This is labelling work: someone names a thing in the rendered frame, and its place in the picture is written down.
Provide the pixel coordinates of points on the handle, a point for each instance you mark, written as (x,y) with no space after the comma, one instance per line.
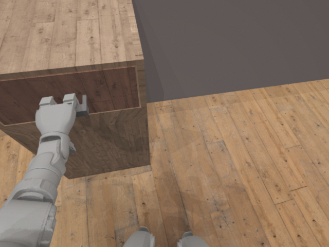
(82,109)

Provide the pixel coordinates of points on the robot left thigh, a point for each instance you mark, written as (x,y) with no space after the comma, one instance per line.
(140,239)

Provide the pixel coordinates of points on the cabinet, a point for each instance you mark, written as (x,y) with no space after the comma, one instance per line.
(42,37)

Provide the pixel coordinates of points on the robot left upper arm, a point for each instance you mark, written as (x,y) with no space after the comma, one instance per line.
(27,224)

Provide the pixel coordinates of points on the robot left forearm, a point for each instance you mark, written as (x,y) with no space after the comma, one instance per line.
(44,172)

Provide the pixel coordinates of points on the left robot hand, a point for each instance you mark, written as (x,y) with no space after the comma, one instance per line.
(53,117)

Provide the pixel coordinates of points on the right robot shin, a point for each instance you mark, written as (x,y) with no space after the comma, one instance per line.
(187,234)

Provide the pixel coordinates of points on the drawer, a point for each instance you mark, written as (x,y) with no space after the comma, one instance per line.
(107,89)

